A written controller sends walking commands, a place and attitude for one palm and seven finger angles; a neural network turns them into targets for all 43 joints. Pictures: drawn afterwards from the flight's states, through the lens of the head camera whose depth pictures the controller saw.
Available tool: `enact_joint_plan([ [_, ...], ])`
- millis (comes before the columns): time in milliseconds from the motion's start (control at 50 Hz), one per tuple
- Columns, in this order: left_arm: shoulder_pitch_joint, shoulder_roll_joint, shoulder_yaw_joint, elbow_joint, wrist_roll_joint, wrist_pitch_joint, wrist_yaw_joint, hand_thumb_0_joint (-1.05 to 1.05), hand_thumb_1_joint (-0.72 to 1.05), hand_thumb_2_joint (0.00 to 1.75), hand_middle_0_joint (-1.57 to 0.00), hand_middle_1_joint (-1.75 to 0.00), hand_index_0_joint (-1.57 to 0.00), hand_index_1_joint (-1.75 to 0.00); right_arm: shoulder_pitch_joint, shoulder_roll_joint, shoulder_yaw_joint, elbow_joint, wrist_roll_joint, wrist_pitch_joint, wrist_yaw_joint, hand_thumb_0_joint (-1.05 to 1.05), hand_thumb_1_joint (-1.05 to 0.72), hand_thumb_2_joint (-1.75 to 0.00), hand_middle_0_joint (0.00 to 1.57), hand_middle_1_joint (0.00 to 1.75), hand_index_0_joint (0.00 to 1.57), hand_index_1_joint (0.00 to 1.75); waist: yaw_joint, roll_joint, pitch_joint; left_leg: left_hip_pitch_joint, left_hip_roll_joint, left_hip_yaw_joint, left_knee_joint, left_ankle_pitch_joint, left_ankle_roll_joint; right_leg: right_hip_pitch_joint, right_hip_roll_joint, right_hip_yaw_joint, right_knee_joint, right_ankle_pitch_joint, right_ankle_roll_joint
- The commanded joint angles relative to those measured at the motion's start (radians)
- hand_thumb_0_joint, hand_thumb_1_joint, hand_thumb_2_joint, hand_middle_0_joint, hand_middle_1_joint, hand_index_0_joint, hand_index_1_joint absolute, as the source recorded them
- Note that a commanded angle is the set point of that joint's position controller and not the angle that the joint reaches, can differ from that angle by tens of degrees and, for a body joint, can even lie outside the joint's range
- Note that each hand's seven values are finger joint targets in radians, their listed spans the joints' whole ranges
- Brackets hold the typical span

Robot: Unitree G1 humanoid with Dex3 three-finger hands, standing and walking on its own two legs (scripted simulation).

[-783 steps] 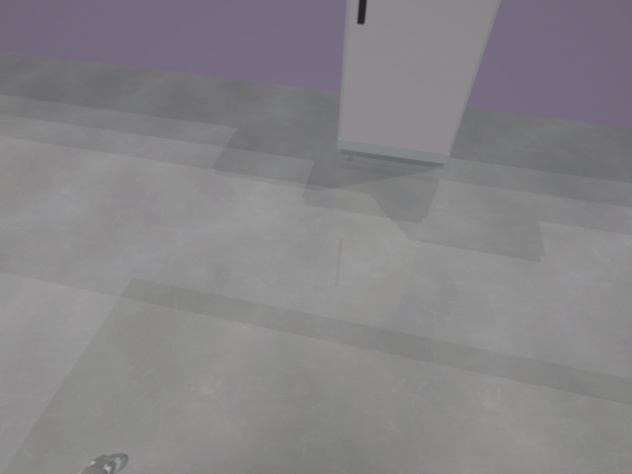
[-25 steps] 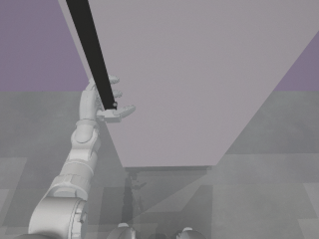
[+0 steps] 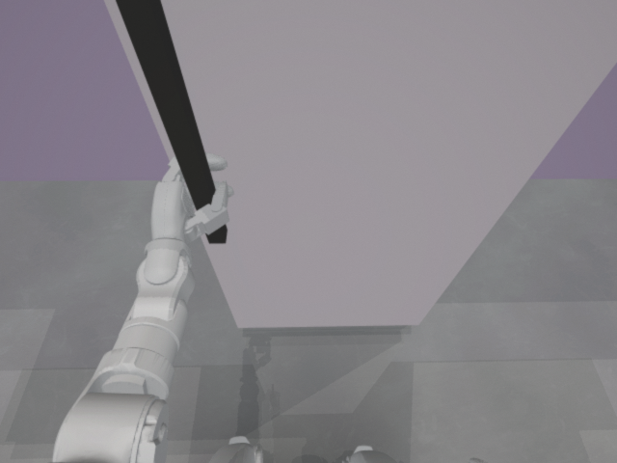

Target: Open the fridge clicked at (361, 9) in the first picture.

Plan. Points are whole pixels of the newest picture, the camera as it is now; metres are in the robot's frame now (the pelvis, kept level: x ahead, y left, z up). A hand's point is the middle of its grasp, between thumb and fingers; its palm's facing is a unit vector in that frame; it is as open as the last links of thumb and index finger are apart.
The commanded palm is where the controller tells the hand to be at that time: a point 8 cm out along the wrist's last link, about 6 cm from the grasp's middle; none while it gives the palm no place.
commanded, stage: grip the handle and tug to test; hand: left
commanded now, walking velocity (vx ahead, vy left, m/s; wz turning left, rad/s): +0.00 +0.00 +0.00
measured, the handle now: (181, 102) +0.48 +0.13 +0.20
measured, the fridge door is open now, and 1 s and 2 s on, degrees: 0 0 0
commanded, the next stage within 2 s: pull the door a little, standing still in 0.52 s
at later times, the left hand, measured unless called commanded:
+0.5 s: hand (220, 209) +0.43 +0.11 +0.07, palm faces +0.00 -1.00 +0.00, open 5.9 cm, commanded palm +0.37 +0.16 +0.07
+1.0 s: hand (216, 212) +0.42 +0.11 +0.08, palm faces -0.04 -1.00 +0.02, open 6.1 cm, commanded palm +0.35 +0.17 +0.07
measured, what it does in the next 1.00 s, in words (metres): shifts its weight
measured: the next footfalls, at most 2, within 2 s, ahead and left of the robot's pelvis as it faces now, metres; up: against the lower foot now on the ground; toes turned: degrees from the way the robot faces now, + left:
right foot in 1.26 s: +0.14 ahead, -0.05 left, +0.01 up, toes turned -8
left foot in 1.50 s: +0.44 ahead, +0.09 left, +0.00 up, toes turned +0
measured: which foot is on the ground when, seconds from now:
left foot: down 0.00-1.00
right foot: down 0.00-1.00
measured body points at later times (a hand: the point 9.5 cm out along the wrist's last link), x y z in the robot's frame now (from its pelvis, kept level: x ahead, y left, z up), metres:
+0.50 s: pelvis +0.03 +0.00 +0.01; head +0.10 -0.01 +0.45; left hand +0.42 +0.16 +0.07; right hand +0.11 -0.26 -0.11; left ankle +0.02 +0.13 -0.68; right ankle -0.02 -0.11 -0.68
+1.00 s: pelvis +0.11 +0.01 +0.03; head +0.18 +0.00 +0.47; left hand +0.41 +0.17 +0.08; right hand +0.23 -0.23 -0.08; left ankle +0.03 +0.14 -0.67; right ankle -0.01 -0.10 -0.66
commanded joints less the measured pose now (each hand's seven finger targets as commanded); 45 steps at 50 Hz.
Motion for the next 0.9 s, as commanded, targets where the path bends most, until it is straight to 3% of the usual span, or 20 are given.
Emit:
enact_joint_plan([
  [0, -0.361, 0.086, -0.025, -0.273, 0.011, -0.091, -0.037, 0.0, 0.9, 0.9, -0.45, -1.4, -0.45, -1.4, 0.066, -0.141, -0.057, -0.089, 0.005, -0.025, -0.007, 0.0, -0.9, -0.9, 0.2, 0.3, 0.2, 0.3, -0.008, -0.012, -0.4, 0.367, -0.058, -0.052, -0.062, 0.343, 0.031, 0.083, 0.05, 0.024, -0.123, 0.478, 0.011],
  [80, -0.349, 0.102, -0.013, -0.284, 0.011, -0.086, -0.04, 0.0, 0.9, 0.9, -0.45, -1.4, -0.45, -1.4, 0.066, -0.142, -0.056, -0.091, 0.005, -0.023, -0.009, 0.0, -0.9, -0.9, 0.2, 0.3, 0.2, 0.3, -0.006, -0.009, -0.399, 0.358, -0.06, -0.047, -0.06, 0.363, 0.033, 0.099, 0.047, 0.028, -0.119, 0.515, 0.013],
  [180, -0.286, 0.068, -0.047, -0.326, 0.004, -0.074, -0.055, 0.0, 0.9, 0.9, -0.45, -1.4, -0.45, -1.4, 0.057, -0.137, -0.055, -0.105, 0.007, -0.022, -0.006, 0.0, -0.9, -0.9, 0.2, 0.3, 0.2, 0.3, 0.002, 0.006, -0.403, 0.371, -0.062, -0.041, -0.064, 0.386, 0.034, 0.119, 0.044, 0.028, -0.122, 0.549, 0.013],
  [220, -0.217, 0.094, -0.021, -0.34, 0.0, -0.067, -0.057, 0.0, 0.9, 0.9, -0.45, -1.4, -0.45, -1.4, 0.057, -0.141, -0.057, -0.114, 0.006, -0.021, -0.006, 0.0, -0.9, -0.9, 0.2, 0.3, 0.2, 0.3, 0.016, -0.01, -0.407, 0.362, -0.064, -0.036, -0.065, 0.408, 0.036, 0.152, 0.044, 0.03, -0.121, 0.578, 0.012],
  [280, -0.16, 0.07, -0.041, -0.389, -0.008, -0.058, -0.068, 0.0, 0.9, 0.9, -0.45, -1.4, -0.45, -1.4, 0.048, -0.133, -0.056, -0.127, 0.009, -0.019, -0.003, 0.0, -0.9, -0.9, 0.2, 0.3, 0.2, 0.3, 0.024, -0.009, -0.415, 0.375, -0.063, -0.031, -0.073, 0.437, 0.036, 0.176, 0.042, 0.029, -0.122, 0.619, 0.014],
  [360, -0.048, 0.097, -0.017, -0.449, -0.017, -0.045, -0.073, 0.0, 0.9, 0.9, -0.45, -1.4, -0.45, -1.4, 0.04, -0.133, -0.056, -0.147, 0.009, -0.016, -0.002, 0.0, -0.9, -0.9, 0.2, 0.3, 0.2, 0.3, 0.045, -0.019, -0.413, 0.362, -0.065, -0.021, -0.079, 0.468, 0.038, 0.229, 0.038, 0.034, -0.121, 0.684, 0.016],
  [480, 0.172, 0.048, -0.062, -0.629, -0.035, -0.028, -0.084, 0.0, 0.9, 0.9, -0.45, -1.4, -0.45, -1.4, 0.024, -0.117, -0.054, -0.191, 0.009, -0.024, 0.012, 0.0, -0.9, -0.9, 0.2, 0.3, 0.2, 0.3, 0.076, 0.001, -0.433, 0.408, -0.062, -0.012, -0.089, 0.606, 0.039, 0.301, 0.028, 0.034, -0.117, 0.812, 0.019],
  [600, 0.275, 0.066, -0.051, -0.744, -0.039, -0.022, -0.075, 0.0, 0.9, 0.9, -0.45, -1.4, -0.45, -1.4, 0.004, -0.115, -0.052, -0.206, 0.006, -0.035, 0.013, 0.0, -0.9, -0.9, 0.2, 0.3, 0.2, 0.3, 0.077, -0.025, -0.393, 0.381, -0.067, -0.013, -0.103, 0.579, 0.037, 0.344, 0.026, 0.034, -0.122, 0.832, 0.02],
  [660, 0.109, 0.097, -0.027, -0.698, -0.024, -0.026, -0.053, 0.0, 0.9, 0.9, -0.45, -1.4, -0.45, -1.4, 0.007, -0.118, -0.052, -0.172, 0.002, -0.036, -0.002, 0.0, -0.9, -0.9, 0.2, 0.3, 0.2, 0.3, 0.039, -0.016, -0.352, 0.366, -0.071, -0.023, -0.086, 0.536, 0.034, 0.292, 0.03, 0.039, -0.119, 0.799, 0.02],
  [720, 0.246, 0.064, -0.038, -0.703, -0.025, -0.029, -0.056, 0.0, 0.9, 0.9, -0.45, -1.4, -0.45, -1.4, -0.005, -0.113, -0.056, -0.187, 0.003, -0.043, -0.005, 0.0, -0.9, -0.9, 0.2, 0.3, 0.2, 0.3, 0.069, -0.015, -0.36, 0.381, -0.068, -0.028, -0.088, 0.594, 0.033, 0.299, 0.029, 0.033, -0.115, 0.777, 0.014],
  [800, 0.411, 0.024, -0.076, -0.825, -0.043, -0.002, -0.074, 0.0, 0.9, 0.9, -0.45, -1.4, -0.45, -1.4, -0.02, -0.098, -0.052, -0.219, 0.001, -0.047, 0.001, 0.0, -0.9, -0.9, 0.2, 0.3, 0.2, 0.3, 0.091, -0.041, -0.392, 0.397, -0.066, -0.019, -0.094, 0.708, 0.035, 0.387, 0.007, 0.038, -0.108, 0.959, 0.027],
  [880, 0.576, 0.005, -0.102, -0.972, -0.041, 0.002, -0.073, 0.0, 0.9, 0.9, -0.45, -1.4, -0.45, -1.4, -0.059, -0.083, -0.046, -0.258, 0.003, -0.058, 0.01, 0.0, -0.9, -0.9, 0.2, 0.3, 0.2, 0.3, 0.108, -0.013, -0.342, 0.415, -0.059, -0.028, -0.12, 0.675, 0.031, 0.366, 0.016, 0.022, -0.124, 0.832, 0.017],
])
